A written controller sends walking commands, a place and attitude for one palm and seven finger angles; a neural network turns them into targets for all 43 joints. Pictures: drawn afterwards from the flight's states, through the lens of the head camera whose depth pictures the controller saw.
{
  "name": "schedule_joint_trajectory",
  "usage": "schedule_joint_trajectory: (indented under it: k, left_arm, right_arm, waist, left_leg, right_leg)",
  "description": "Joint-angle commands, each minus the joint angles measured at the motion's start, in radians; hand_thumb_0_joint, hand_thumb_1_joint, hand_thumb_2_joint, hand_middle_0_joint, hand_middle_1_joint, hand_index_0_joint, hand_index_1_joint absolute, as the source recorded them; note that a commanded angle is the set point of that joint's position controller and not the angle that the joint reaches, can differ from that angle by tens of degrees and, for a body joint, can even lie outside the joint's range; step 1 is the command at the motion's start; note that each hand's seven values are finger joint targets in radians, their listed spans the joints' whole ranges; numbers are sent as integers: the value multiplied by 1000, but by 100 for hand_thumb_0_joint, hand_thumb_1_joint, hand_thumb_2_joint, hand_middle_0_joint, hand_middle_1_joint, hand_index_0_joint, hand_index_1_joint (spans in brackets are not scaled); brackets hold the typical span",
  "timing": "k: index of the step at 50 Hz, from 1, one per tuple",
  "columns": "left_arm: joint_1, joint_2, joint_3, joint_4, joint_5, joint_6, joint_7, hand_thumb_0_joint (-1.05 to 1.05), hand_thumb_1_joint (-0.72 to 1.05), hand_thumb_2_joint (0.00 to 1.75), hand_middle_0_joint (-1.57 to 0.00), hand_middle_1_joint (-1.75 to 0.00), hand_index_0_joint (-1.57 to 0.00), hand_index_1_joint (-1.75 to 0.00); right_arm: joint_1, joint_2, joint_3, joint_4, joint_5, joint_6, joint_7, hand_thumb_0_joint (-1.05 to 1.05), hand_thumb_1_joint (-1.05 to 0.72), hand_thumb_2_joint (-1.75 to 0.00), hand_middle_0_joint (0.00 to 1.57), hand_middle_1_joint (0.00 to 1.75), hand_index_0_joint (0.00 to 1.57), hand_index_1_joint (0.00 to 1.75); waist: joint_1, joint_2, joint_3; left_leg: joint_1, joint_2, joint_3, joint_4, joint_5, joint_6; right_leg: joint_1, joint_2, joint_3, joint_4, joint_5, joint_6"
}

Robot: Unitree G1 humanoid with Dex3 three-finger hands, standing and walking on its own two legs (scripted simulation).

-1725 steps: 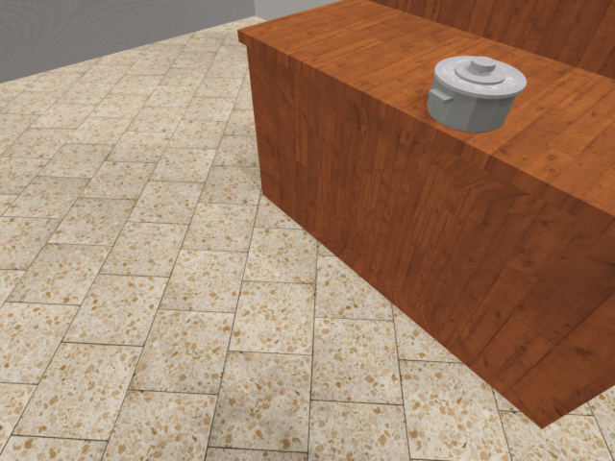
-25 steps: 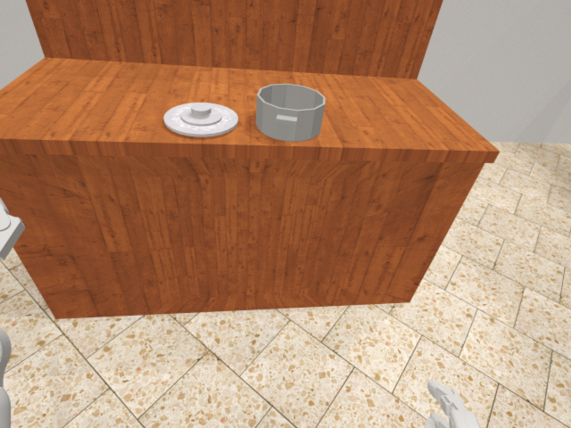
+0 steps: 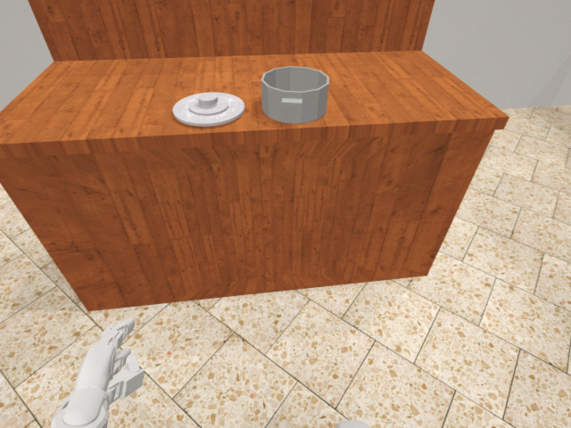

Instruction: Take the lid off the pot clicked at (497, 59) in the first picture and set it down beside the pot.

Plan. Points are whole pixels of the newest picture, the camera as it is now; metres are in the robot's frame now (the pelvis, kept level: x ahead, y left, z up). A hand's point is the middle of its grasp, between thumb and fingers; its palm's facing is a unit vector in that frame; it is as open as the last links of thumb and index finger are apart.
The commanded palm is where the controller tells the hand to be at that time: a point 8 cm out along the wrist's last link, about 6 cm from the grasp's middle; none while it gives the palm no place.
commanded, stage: stop stepping back and stand still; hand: left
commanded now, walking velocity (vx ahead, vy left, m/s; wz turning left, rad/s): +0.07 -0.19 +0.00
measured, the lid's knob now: (208, 99) +0.95 +0.18 +0.07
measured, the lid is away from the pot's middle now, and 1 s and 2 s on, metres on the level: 0.25 0.25 0.25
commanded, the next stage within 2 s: let the arm hang, fingers relaxed in 1.04 s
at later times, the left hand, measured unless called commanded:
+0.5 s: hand out of the picture +0.09 +0.19 -0.15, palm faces -0.01 -0.97 -0.24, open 7.3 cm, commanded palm none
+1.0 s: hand out of the picture +0.12 +0.13 -0.16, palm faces -0.01 -0.98 -0.20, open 7.3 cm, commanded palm none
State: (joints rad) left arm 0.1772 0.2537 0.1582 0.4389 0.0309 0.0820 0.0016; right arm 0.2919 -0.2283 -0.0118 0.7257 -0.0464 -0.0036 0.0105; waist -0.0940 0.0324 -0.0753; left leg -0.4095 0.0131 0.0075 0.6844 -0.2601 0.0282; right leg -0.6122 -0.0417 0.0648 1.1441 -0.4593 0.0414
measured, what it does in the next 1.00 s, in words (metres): steps on the spot: right foot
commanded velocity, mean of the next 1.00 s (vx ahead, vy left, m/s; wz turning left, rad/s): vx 0.01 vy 0.01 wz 0.00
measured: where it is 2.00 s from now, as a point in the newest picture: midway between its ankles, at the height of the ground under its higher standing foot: outside the picture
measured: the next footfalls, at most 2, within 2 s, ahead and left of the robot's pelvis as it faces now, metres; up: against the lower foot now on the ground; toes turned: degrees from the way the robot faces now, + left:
right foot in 0.12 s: +0.08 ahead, -0.16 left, +0.00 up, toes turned +1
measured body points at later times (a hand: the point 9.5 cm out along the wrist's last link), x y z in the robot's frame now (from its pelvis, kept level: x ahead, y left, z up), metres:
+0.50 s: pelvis +0.03 -0.02 +0.01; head +0.07 -0.01 +0.46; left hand +0.09 +0.24 -0.13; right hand +0.02 -0.25 -0.13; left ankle +0.01 +0.07 -0.72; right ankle +0.05 -0.16 -0.72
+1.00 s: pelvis +0.07 -0.04 +0.02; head +0.09 -0.04 +0.47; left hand +0.12 +0.19 -0.14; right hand +0.07 -0.27 -0.14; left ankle +0.01 +0.07 -0.72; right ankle +0.04 -0.16 -0.72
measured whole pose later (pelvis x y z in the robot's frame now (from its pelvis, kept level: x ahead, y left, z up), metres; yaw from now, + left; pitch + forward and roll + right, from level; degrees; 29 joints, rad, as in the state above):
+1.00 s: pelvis +0.07 -0.04 +0.02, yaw -1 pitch +0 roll +0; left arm 0.18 0.17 0.02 1.10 0.01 -0.01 0.04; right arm 0.25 -0.15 -0.04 1.07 -0.01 0.00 -0.03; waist -0.02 0.00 0.06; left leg -0.11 0.01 0.06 0.45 -0.33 0.01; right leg -0.17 0.02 0.04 0.46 -0.28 0.00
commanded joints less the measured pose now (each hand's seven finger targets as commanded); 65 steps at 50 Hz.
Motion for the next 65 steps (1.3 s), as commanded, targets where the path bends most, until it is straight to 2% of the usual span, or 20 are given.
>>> schedule_joint_trajectory:
  k: [1,3,4,5,6,7,8,11,13,14,15,16,17,21,24,27,31,37,49,65]
  left_arm:
    - [65,95,-76,94,-8,-38,-40,0,90,90,-20,-30,-20,-30]
    - [167,120,-74,211,-8,-40,-42,0,90,90,-20,-30,-20,-30]
    - [224,132,-75,263,-5,-50,-34,0,90,90,-20,-30,-20,-30]
    - [236,191,-73,285,-2,-61,-16,0,90,90,-20,-30,-20,-30]
    - [229,227,-68,297,-6,-68,8,0,90,90,-20,-30,-20,-30]
    - [125,189,-65,290,-8,-79,20,0,90,90,-20,-30,-20,-30]
    - [42,151,-56,277,-3,-88,18,0,90,90,-20,-30,-20,-30]
    - [-65,90,-79,311,1,-86,32,0,90,90,-20,-30,-20,-30]
    - [-54,81,-91,359,-3,-71,28,0,90,90,-20,-30,-20,-30]
    - [-3,48,-102,378,-15,-62,21,0,90,90,-20,-30,-20,-30]
    - [48,26,-109,388,-21,-63,10,0,90,90,-20,-30,-20,-30]
    - [-7,57,-113,388,-22,-66,6,0,90,90,-20,-30,-20,-30]
    - [-8,67,-111,386,-30,-77,-7,0,90,90,-20,-30,-20,-30]
    - [-16,36,-136,479,-30,-80,-6,0,90,90,-20,-30,-20,-30]
    - [53,69,-133,545,-36,-97,16,0,90,90,-20,-30,-20,-30]
    - [36,89,-137,557,-30,-91,26,0,90,90,-20,-30,-20,-30]
    - [34,53,-135,583,-27,-99,36,0,90,90,-20,-30,-20,-30]
    - [21,40,-127,596,-22,-98,37,0,90,90,-20,-30,-20,-30]
    - [51,33,-121,626,-24,-108,41,0,90,90,-20,-30,-20,-30]
    - [67,14,-127,652,-23,-101,43,0,90,90,-20,-30,-20,-30]
  right_arm:
    - [-118,-251,-85,-78,-10,-4,-27,0,-90,-90,20,30,20,30]
    - [-108,-239,-90,-45,-2,9,-25,0,-90,-90,20,30,20,30]
    - [-76,-196,-81,-23,3,15,-23,0,-90,-90,20,30,20,30]
    - [-50,-123,-67,-26,19,22,-20,0,-90,-90,20,30,20,30]
    - [-69,-73,-63,-38,30,26,-20,0,-90,-90,20,30,20,30]
    - [-82,-88,-73,-31,22,29,-20,0,-90,-90,20,30,20,30]
    - [22,-56,-77,3,10,27,-18,0,-90,-90,20,30,20,30]
    - [113,-72,-78,74,23,27,-13,0,-90,-90,20,30,20,30]
    - [202,-45,-67,131,26,20,-14,0,-90,-90,20,30,20,30]
    - [237,-84,-65,148,20,7,-17,0,-90,-90,20,30,20,30]
    - [214,-164,-79,137,13,-1,-27,0,-90,-90,20,30,20,30]
    - [187,-185,-80,125,13,-1,-41,0,-90,-90,20,30,20,30]
    - [127,-174,-69,105,9,2,-49,0,-90,-90,20,30,20,30]
    - [97,-98,-38,173,22,-22,-51,0,-90,-90,20,30,20,30]
    - [95,-72,-35,202,41,-22,-49,0,-90,-90,20,30,20,30]
    - [94,-39,-35,226,39,-17,-36,0,-90,-90,20,30,20,30]
    - [81,-44,-49,265,39,-15,-42,0,-90,-90,20,30,20,30]
    - [53,-27,-46,297,35,-10,-42,0,-90,-90,20,30,20,30]
    - [40,-20,-47,325,37,-6,-50,0,-90,-90,20,30,20,30]
    - [49,-8,-42,347,39,-4,-56,0,-90,-90,20,30,20,30]
  waist:
    - [110,183,77]
    - [140,170,54]
    - [149,62,48]
    - [145,-172,79]
    - [137,-238,108]
    - [74,-22,163]
    - [8,73,43]
    - [-3,-210,33]
    - [-20,-151,55]
    - [-8,88,69]
    - [20,380,84]
    - [14,269,148]
    - [52,78,128]
    - [70,101,68]
    - [83,-57,10]
    - [74,59,98]
    - [69,-110,52]
    - [67,-32,122]
    - [68,-41,74]
    - [68,-25,108]
  left_leg:
    - [-252,209,-188,-399,-409,80]
    - [-337,161,-140,-317,-501,53]
    - [-350,82,-79,-166,-511,27]
    - [-397,-37,12,80,-451,-9]
    - [-345,-65,34,355,-311,-8]
    - [-291,-24,-31,501,-233,-3]
    - [-227,-1,-34,525,-199,-15]
    - [-14,70,-46,342,-234,0]
    - [201,42,-36,-67,-197,7]
    - [258,112,-199,-286,-207,44]
    - [315,297,-487,-440,-236,102]
    - [242,350,-538,-479,-152,169]
    - [156,323,-438,-437,-16,193]
    - [190,196,-165,-323,432,102]
    - [175,98,-74,-245,336,23]
    - [181,82,-87,-338,108,26]
    - [286,96,-55,-282,294,26]
    - [278,92,-35,-308,216,20]
    - [316,93,-16,-274,273,6]
    - [321,105,-26,-311,251,11]
  right_leg:
    - [346,34,-102,-295,78,20]
    - [531,65,-97,-382,71,2]
    - [561,56,-44,-494,-27,-34]
    - [483,-82,225,-726,-286,-117]
    - [331,-283,545,-998,-455,-218]
    - [234,-295,520,-1021,-265,-253]
    - [268,-263,432,-923,-172,-244]
    - [150,-221,253,-888,-132,-208]
    - [99,-151,145,-758,-88,-148]
    - [24,-34,61,-536,-112,-100]
    - [-100,65,-71,-313,-80,-30]
    - [-99,44,-26,-237,-70,-17]
    - [45,15,-13,-251,-14,-22]
    - [284,24,-59,-515,108,-11]
    - [506,-27,34,-704,482,-50]
    - [420,-63,31,-701,388,-70]
    - [432,-44,25,-697,508,-67]
    - [408,-40,45,-716,466,-73]
    - [465,-55,63,-734,617,-82]
    - [442,-40,48,-760,533,-71]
